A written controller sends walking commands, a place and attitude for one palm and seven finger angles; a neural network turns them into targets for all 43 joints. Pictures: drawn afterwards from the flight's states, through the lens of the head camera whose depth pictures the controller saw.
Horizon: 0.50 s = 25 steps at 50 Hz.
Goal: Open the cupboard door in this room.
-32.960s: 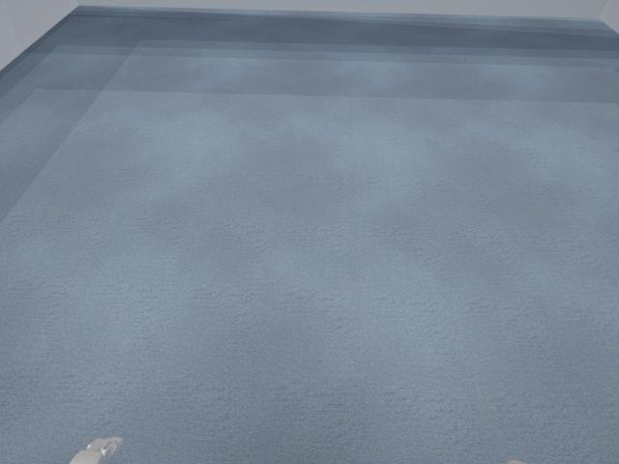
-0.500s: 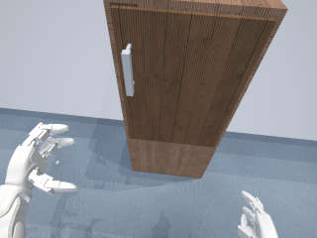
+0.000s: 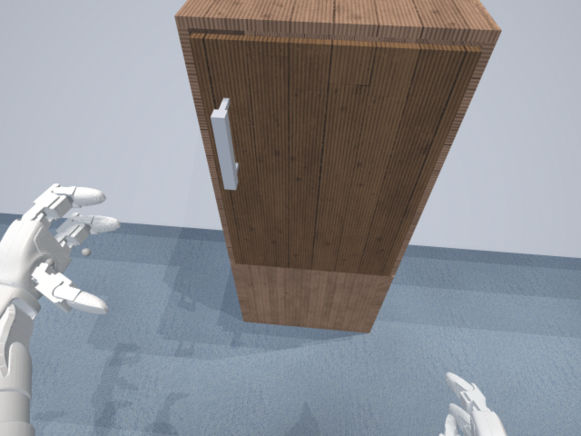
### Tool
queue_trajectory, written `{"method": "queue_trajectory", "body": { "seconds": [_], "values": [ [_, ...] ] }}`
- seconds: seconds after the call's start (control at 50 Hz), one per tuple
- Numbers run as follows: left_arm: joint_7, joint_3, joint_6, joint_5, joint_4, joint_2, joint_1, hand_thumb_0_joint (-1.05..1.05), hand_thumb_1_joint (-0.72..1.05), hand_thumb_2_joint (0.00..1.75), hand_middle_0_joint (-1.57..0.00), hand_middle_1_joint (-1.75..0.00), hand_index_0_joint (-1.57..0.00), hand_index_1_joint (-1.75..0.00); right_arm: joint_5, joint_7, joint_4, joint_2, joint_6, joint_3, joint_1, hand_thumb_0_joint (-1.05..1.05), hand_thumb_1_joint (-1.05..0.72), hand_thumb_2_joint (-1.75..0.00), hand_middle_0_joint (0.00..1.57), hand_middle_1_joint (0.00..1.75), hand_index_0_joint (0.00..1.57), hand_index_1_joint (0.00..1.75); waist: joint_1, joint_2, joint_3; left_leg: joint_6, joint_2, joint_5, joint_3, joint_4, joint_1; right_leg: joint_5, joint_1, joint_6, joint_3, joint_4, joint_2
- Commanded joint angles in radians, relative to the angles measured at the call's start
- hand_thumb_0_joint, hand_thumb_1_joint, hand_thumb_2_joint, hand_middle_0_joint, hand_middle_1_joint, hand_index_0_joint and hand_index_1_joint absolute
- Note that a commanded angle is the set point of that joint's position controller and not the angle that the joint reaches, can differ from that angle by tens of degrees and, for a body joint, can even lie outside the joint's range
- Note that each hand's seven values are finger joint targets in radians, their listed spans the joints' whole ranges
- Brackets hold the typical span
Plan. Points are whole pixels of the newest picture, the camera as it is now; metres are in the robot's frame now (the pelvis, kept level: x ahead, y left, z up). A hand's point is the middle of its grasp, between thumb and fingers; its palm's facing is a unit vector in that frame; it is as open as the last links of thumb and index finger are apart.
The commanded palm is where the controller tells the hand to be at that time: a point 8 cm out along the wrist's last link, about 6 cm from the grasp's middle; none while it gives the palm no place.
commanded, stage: raise the hand with hooked fingers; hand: left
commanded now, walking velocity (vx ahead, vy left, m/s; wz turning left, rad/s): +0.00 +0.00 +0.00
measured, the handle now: (228, 145) +0.55 +0.16 +0.09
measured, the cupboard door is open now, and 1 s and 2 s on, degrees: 0 0 0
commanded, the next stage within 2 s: move the hooked fingers beside the handle in 0.38 s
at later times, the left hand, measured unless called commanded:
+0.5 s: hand (93, 261) +0.29 +0.27 +0.12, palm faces +0.03 -1.00 -0.02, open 14.0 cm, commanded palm +0.26 +0.31 +0.11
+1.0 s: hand (121, 220) +0.35 +0.26 +0.11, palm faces +0.00 -1.00 -0.01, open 14.0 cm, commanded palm +0.33 +0.30 +0.11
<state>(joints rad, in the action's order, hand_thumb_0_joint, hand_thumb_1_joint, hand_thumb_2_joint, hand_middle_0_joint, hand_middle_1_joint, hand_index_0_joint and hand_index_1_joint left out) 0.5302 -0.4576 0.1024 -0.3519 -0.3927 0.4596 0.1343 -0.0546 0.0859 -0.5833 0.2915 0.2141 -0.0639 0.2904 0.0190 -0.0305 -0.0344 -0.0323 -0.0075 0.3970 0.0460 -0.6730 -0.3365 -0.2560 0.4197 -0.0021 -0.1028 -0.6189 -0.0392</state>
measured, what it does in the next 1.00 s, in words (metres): stands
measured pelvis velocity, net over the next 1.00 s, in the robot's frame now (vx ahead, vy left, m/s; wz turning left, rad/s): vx -0.01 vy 0.00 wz -0.02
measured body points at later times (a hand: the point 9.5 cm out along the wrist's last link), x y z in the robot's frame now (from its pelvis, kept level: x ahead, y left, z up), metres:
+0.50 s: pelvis -0.01 -0.01 +0.00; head +0.01 -0.02 +0.45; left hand +0.28 +0.32 +0.12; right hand +0.16 -0.25 -0.08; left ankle -0.03 +0.09 -0.72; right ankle +0.04 -0.12 -0.72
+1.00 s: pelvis -0.01 +0.00 +0.00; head +0.03 -0.01 +0.44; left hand +0.35 +0.32 +0.12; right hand +0.10 -0.27 -0.10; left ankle -0.03 +0.09 -0.72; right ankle +0.04 -0.12 -0.72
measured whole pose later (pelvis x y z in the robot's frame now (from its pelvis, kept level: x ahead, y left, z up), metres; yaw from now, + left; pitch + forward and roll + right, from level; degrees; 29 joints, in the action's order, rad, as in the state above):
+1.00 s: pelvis -0.01 +0.00 +0.00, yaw -1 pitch +6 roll -1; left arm 0.51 -0.45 0.19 -0.29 -0.72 0.49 0.41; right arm -0.05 0.08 -0.59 0.30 0.17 -0.06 0.33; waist -0.02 -0.01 -0.03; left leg -0.03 -0.01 0.38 0.06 -0.70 -0.42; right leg -0.24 0.51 -0.01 -0.09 -0.65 -0.04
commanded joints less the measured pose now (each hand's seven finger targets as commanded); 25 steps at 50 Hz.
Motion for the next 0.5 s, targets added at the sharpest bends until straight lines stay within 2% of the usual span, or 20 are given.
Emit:
{"method": "queue_trajectory", "body": {
  "seconds": [0.0, 0.02, 0.04, 0.08, 0.12, 0.16, 0.2, 0.22, 0.28, 0.32, 0.4, 0.44, 0.48],
  "values": [
    [0.003, -0.082, 0.048, -0.022, 0.184, 0.245, 0.184, 0.00, -0.50, 0.30, -0.30, -1.20, -0.30, -1.20, 0.001, 0.006, 0.157, 0.137, 0.053, 0.065, -0.064, 0.00, -0.90, -0.90, 0.20, 0.30, 0.20, 0.30, 0.011, -0.019, -0.208, 0.023, 0.007, -0.329, -0.062, 0.120, -0.022, 0.201, -0.185, -0.030, 0.047, 0.045, 0.038],
    [-0.004, -0.094, 0.058, -0.025, 0.222, 0.263, 0.204, 0.00, -0.50, 0.30, -0.30, -1.20, -0.30, -1.20, 0.004, 0.003, 0.160, 0.135, 0.054, 0.064, -0.067, 0.00, -0.90, -0.90, 0.20, 0.30, 0.20, 0.30, 0.016, -0.027, -0.206, 0.023, 0.006, -0.335, -0.063, 0.118, -0.019, 0.205, -0.199, -0.034, 0.052, 0.043, 0.039],
    [-0.012, -0.106, 0.067, -0.022, 0.249, 0.278, 0.220, 0.00, -0.50, 0.30, -0.30, -1.20, -0.30, -1.20, 0.005, 0.003, 0.164, 0.134, 0.054, 0.066, -0.068, 0.00, -0.90, -0.90, 0.20, 0.30, 0.20, 0.30, 0.018, -0.055, -0.235, 0.022, 0.008, -0.347, -0.061, 0.120, -0.006, 0.216, -0.212, -0.034, 0.056, 0.042, 0.037],
    [-0.024, -0.108, 0.077, -0.020, 0.250, 0.267, 0.206, 0.00, -0.50, 0.30, -0.30, -1.20, -0.30, -1.20, 0.005, 0.006, 0.163, 0.129, 0.055, 0.067, -0.062, 0.00, -0.90, -0.90, 0.20, 0.30, 0.20, 0.30, 0.014, -0.062, -0.242, 0.021, 0.008, -0.341, -0.055, 0.122, 0.003, 0.215, -0.208, -0.031, 0.056, 0.046, 0.038],
    [-0.032, -0.114, 0.087, -0.024, 0.248, 0.274, 0.207, 0.00, -0.50, 0.30, -0.30, -1.20, -0.30, -1.20, 0.008, 0.007, 0.157, 0.131, 0.054, 0.067, -0.058, 0.00, -0.90, -0.90, 0.20, 0.30, 0.20, 0.30, 0.011, -0.024, -0.222, 0.019, 0.005, -0.330, -0.054, 0.121, -0.010, 0.216, -0.214, -0.030, 0.060, 0.050, 0.040],
    [-0.033, -0.092, 0.089, -0.016, 0.248, 0.253, 0.227, 0.00, -0.50, 0.30, -0.30, -1.20, -0.30, -1.20, 0.004, 0.012, 0.153, 0.127, 0.054, 0.066, -0.061, 0.00, -0.90, -0.90, 0.20, 0.30, 0.20, 0.30, 0.004, -0.066, -0.220, 0.021, 0.007, -0.322, -0.054, 0.130, -0.002, 0.207, -0.204, -0.030, 0.058, 0.052, 0.039],
    [-0.034, -0.088, 0.093, -0.011, 0.252, 0.255, 0.227, 0.00, -0.50, 0.30, -0.30, -1.20, -0.30, -1.20, 0.004, 0.016, 0.150, 0.127, 0.056, 0.067, -0.060, 0.00, -0.90, -0.90, 0.20, 0.30, 0.20, 0.30, 0.002, -0.081, -0.223, 0.020, 0.007, -0.321, -0.053, 0.131, 0.009, 0.206, -0.202, -0.029, 0.059, 0.057, 0.037],
    [-0.031, -0.097, 0.090, -0.013, 0.244, 0.267, 0.231, 0.00, -0.50, 0.30, -0.30, -1.20, -0.30, -1.20, 0.007, 0.016, 0.149, 0.129, 0.055, 0.066, -0.058, 0.00, -0.90, -0.90, 0.20, 0.30, 0.20, 0.30, 0.003, -0.048, -0.218, 0.016, 0.006, -0.319, -0.050, 0.126, 0.003, 0.214, -0.213, -0.029, 0.064, 0.058, 0.038],
    [-0.023, -0.082, 0.085, -0.016, 0.215, 0.242, 0.223, 0.00, -0.50, 0.30, -0.30, -1.20, -0.30, -1.20, 0.002, 0.021, 0.145, 0.126, 0.056, 0.063, -0.066, 0.00, -0.90, -0.90, 0.20, 0.30, 0.20, 0.30, 0.000, -0.052, -0.204, 0.018, 0.008, -0.293, -0.052, 0.135, -0.005, 0.191, -0.202, -0.028, 0.060, 0.064, 0.036],
    [-0.015, -0.091, 0.083, -0.023, 0.198, 0.253, 0.221, 0.00, -0.50, 0.30, -0.30, -1.20, -0.30, -1.20, 0.005, 0.020, 0.145, 0.131, 0.056, 0.063, -0.065, 0.00, -0.90, -0.90, 0.20, 0.30, 0.20, 0.30, 0.003, -0.005, -0.203, 0.014, 0.007, -0.294, -0.050, 0.129, -0.015, 0.201, -0.215, -0.027, 0.066, 0.064, 0.036],
    [-0.006, -0.071, 0.083, -0.022, 0.185, 0.234, 0.239, 0.00, -0.50, 0.30, -0.30, -1.20, -0.30, -1.20, -0.001, 0.022, 0.145, 0.129, 0.056, 0.062, -0.073, 0.00, -0.90, -0.90, 0.20, 0.30, 0.20, 0.30, -0.003, -0.018, -0.197, 0.015, 0.010, -0.261, -0.050, 0.131, -0.022, 0.164, -0.191, -0.024, 0.066, 0.067, 0.033],
    [-0.006, -0.082, 0.087, -0.020, 0.206, 0.255, 0.253, 0.00, -0.50, 0.30, -0.30, -1.20, -0.30, -1.20, 0.002, 0.022, 0.148, 0.127, 0.057, 0.061, -0.075, 0.00, -0.90, -0.90, 0.20, 0.30, 0.20, 0.30, 0.002, -0.045, -0.219, 0.015, 0.011, -0.270, -0.050, 0.129, -0.008, 0.173, -0.205, -0.027, 0.072, 0.064, 0.032],
    [-0.011, -0.072, 0.089, -0.016, 0.191, 0.244, 0.273, 0.00, -0.50, 0.30, -0.30, -1.20, -0.30, -1.20, -0.001, 0.025, 0.143, 0.127, 0.056, 0.061, -0.072, 0.00, -0.90, -0.90, 0.20, 0.30, 0.20, 0.30, -0.009, -0.021, -0.201, 0.015, 0.010, -0.260, -0.052, 0.131, -0.015, 0.161, -0.188, -0.024, 0.065, 0.067, 0.034]
  ]
}}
